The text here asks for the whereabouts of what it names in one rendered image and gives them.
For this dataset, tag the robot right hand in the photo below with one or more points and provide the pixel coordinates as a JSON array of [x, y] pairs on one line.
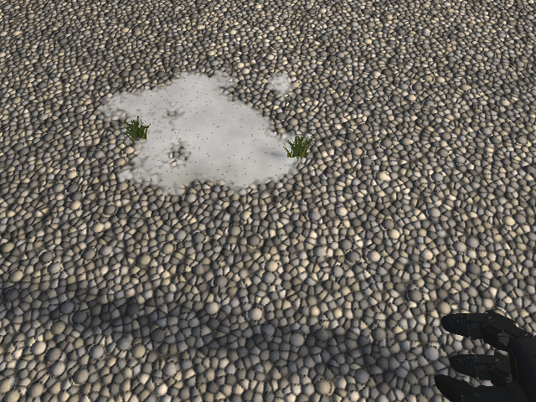
[[514, 376]]

